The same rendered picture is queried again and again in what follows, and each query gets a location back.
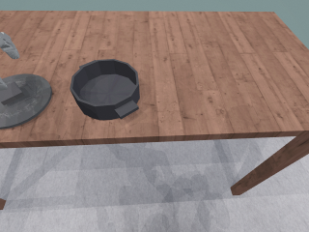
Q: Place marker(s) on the table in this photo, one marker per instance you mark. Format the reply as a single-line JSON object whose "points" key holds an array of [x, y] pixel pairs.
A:
{"points": [[202, 76]]}

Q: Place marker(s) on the lid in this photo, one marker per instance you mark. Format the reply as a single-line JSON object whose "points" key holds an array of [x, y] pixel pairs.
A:
{"points": [[37, 95]]}

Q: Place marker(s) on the robot left hand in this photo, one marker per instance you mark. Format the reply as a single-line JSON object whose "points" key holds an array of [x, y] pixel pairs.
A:
{"points": [[7, 46]]}

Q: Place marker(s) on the knob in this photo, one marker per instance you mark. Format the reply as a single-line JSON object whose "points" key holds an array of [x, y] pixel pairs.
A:
{"points": [[11, 94]]}

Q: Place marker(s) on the pot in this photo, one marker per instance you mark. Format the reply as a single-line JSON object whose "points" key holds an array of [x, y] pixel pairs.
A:
{"points": [[106, 89]]}

